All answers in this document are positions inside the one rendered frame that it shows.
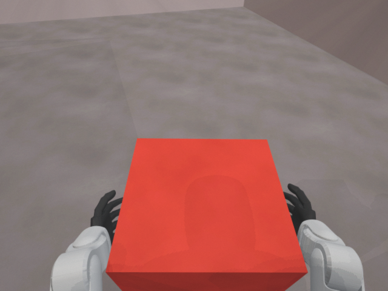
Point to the carton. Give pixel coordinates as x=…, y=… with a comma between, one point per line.
x=204, y=215

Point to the right robot forearm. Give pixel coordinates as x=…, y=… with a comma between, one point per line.
x=333, y=265

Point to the robot left hand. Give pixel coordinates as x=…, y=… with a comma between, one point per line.
x=103, y=217

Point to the left robot forearm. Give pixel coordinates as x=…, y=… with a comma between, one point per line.
x=80, y=268

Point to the robot right hand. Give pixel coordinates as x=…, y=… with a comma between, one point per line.
x=301, y=209

